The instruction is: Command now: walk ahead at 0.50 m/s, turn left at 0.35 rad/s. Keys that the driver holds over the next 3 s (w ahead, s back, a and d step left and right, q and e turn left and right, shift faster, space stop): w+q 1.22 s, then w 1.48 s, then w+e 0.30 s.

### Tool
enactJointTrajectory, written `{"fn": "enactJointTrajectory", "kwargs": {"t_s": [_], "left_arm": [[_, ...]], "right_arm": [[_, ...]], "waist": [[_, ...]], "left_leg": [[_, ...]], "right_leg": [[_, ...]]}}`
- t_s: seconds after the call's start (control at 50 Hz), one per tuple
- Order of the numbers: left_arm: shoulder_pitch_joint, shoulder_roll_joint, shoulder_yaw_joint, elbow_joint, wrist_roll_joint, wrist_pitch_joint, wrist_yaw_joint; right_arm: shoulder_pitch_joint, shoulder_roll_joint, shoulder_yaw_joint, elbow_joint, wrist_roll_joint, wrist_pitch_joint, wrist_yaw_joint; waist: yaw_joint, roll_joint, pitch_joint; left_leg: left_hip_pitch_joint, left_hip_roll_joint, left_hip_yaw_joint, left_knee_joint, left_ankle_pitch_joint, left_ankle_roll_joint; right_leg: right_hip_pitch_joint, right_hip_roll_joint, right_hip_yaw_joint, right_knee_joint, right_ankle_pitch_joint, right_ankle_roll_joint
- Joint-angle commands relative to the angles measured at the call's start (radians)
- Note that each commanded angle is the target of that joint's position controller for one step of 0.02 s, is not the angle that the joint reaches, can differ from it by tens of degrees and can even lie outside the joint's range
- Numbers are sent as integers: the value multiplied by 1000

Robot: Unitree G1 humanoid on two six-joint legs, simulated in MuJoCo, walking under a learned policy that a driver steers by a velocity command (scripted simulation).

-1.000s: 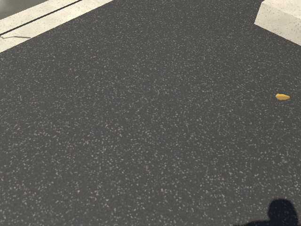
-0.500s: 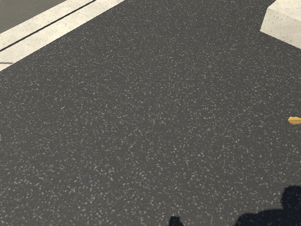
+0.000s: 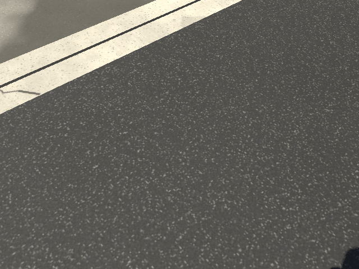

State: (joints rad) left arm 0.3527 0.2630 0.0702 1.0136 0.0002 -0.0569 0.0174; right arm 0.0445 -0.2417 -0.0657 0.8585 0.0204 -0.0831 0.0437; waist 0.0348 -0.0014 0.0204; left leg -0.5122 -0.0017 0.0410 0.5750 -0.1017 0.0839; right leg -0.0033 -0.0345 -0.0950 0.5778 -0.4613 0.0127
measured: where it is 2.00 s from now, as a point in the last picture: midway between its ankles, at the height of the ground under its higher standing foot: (77, 152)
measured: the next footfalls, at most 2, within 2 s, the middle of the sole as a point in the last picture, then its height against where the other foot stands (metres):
right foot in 0.48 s outside the picture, level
left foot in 1.02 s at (113, 227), level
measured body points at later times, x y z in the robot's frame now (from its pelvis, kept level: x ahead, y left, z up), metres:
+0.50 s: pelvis +0.29 +0.00 +0.01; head +0.31 +0.01 +0.46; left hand +0.47 +0.29 -0.06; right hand +0.35 -0.28 -0.12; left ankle +0.12 +0.09 -0.71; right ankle +0.43 -0.08 -0.72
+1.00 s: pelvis +0.52 +0.11 +0.00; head +0.55 +0.14 +0.45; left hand +0.36 +0.37 -0.13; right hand +0.84 +0.05 -0.07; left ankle +0.57 +0.26 -0.72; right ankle +0.43 -0.09 -0.72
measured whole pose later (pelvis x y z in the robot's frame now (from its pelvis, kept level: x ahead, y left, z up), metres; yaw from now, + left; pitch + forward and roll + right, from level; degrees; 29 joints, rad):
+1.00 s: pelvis +0.52 +0.11 +0.00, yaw +34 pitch +2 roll -2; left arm 0.32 0.30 0.08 0.90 -0.02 -0.06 0.01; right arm 0.05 -0.27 -0.06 0.63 0.02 -0.03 0.06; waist 0.08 0.02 0.04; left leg -0.54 0.03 0.05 0.60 -0.13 0.10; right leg 0.09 -0.06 -0.26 0.37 -0.44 0.06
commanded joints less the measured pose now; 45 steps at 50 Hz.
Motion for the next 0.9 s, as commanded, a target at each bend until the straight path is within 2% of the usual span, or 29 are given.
{"fn": "enactJointTrajectory", "kwargs": {"t_s": [0.02,0.04,0.06,0.08,0.1,0.12,0.16,0.2,0.3,0.36,0.4,0.44,0.46,0.48,0.5,0.52,0.54,0.56,0.58,0.6,0.62,0.66,0.72,0.76,0.82,0.86,0.9], "left_arm": [[35,56,-13,-91,-3,-67,-19],[-58,116,1,-126,-35,-91,-27],[-120,122,1,-141,-36,-102,-22],[-148,123,9,-145,-15,-102,-14],[-145,126,17,-150,-4,-91,-8],[-141,115,19,-157,1,-78,-4],[-154,92,19,-168,10,-58,3],[-231,84,18,-199,12,-50,8],[-405,55,6,-257,1,-60,-10],[-468,69,4,-291,-8,-69,-22],[-478,92,7,-305,-10,-79,-31],[-427,118,14,-299,-12,-91,-34],[-341,139,25,-277,-9,-96,-30],[-202,179,40,-252,6,-100,-24],[-35,243,57,-235,15,-95,-15],[5,278,65,-206,11,-77,-24],[-42,167,39,-234,-5,-72,-25],[-93,114,25,-247,-7,-65,-23],[-145,108,19,-250,3,-60,-24],[-171,91,14,-244,9,-57,-25],[-182,83,10,-238,15,-58,-25],[-177,94,16,-223,9,-66,-27],[-162,130,30,-205,6,-70,-22],[-158,145,34,-199,6,-64,-19],[-130,164,36,-190,0,-53,-13],[-93,182,40,-178,-7,-43,-11],[-68,199,45,-167,-16,-30,-10]], "right_arm": [[395,-232,-65,45,4,3,-5],[327,-190,-53,26,-2,-2,-9],[251,-166,-45,-2,-8,-6,-11],[192,-139,-36,-17,-16,-7,-10],[162,-112,-26,-29,-23,-10,-12],[156,-110,-25,-35,-21,-9,-15],[184,-142,-32,-35,-11,-10,-27],[228,-172,-40,-30,-8,-10,-43],[301,-166,-39,-19,-1,3,-61],[344,-165,-40,-6,5,11,-63],[351,-166,-42,-8,6,20,-68],[335,-176,-48,-20,3,28,-73],[318,-164,-44,-32,1,31,-72],[292,-127,-30,-55,-6,28,-67],[310,-80,-16,-82,-15,24,-67],[449,-48,-1,-106,12,12,-63],[428,-153,-21,-78,24,14,-65],[326,-190,-32,-93,18,20,-64],[282,-174,-33,-103,9,23,-65],[258,-158,-37,-114,1,26,-62],[264,-137,-37,-119,6,33,-56],[253,-98,-31,-140,11,44,-50],[200,-90,-27,-179,5,51,-46],[165,-86,-23,-193,6,47,-36],[64,-73,-12,-226,4,39,-15],[-1,-69,-7,-256,4,40,-3],[-41,-76,-7,-285,6,42,7]], "waist": [[-137,225,-362],[-136,184,-236],[-113,83,-167],[-79,22,-109],[-44,30,-96],[-26,44,-86],[-19,54,-60],[-36,50,-26],[-95,84,6],[-116,86,10],[-110,89,5],[-75,120,-12],[-30,124,-51],[37,99,-160],[82,-45,-309],[10,-389,-388],[25,-237,-281],[42,-126,-153],[18,-55,-88],[0,-61,-43],[-19,-83,-30],[-26,-100,-22],[-26,-68,-12],[-18,-61,-9],[21,-53,18],[43,-49,39],[47,-54,55]], "left_leg": [[910,337,-828,-287,-260,288],[816,307,-700,-289,-219,240],[679,269,-579,-296,-128,213],[532,238,-492,-316,-28,199],[440,210,-440,-339,43,188],[391,195,-421,-360,67,192],[328,178,-374,-388,99,200],[307,165,-348,-405,106,193],[265,106,-301,-387,30,130],[330,129,-355,-335,14,123],[395,149,-408,-275,24,117],[421,158,-451,-209,83,105],[409,126,-445,-140,146,86],[331,71,-399,36,168,56],[123,-29,-279,338,-40,2],[-181,-97,-208,589,-519,-36],[-274,-8,-240,703,-468,-44],[-283,26,-208,709,-373,-48],[-240,61,-182,681,-299,-52],[-218,87,-181,641,-255,-54],[-178,111,-174,615,-229,-52],[-173,128,-149,579,-196,-58],[-225,139,-147,478,-92,-75],[-218,135,-131,371,13,-76],[-176,117,-74,207,134,-66],[-174,106,-43,139,135,-57],[-178,93,-21,93,82,-39]], "right_leg": [[-722,72,164,757,-79,-21],[-808,17,187,785,-17,-46],[-782,-30,177,733,72,-59],[-727,-60,172,645,127,-55],[-649,-85,179,580,156,-52],[-612,-87,178,536,164,-43],[-600,-80,162,438,200,-15],[-636,-65,155,306,308,13],[-551,1,145,1,563,21],[-533,19,161,-71,556,18],[-516,26,173,-120,500,10],[-435,34,167,-146,418,-10],[-313,38,151,-183,414,-34],[-84,-38,203,-150,419,-83],[226,-223,418,-137,359,-153],[425,-408,845,-235,190,-281],[344,-385,820,-259,36,-251],[199,-336,637,-277,80,-205],[68,-292,526,-306,181,-184],[-16,-264,451,-333,268,-182],[-73,-237,377,-361,315,-174],[-108,-225,289,-404,389,-191],[-91,-235,191,-432,510,-208],[-75,-218,112,-437,558,-196],[-61,-202,17,-437,570,-172],[-17,-218,-13,-428,574,-164],[46,-243,-34,-400,618,-151]]}}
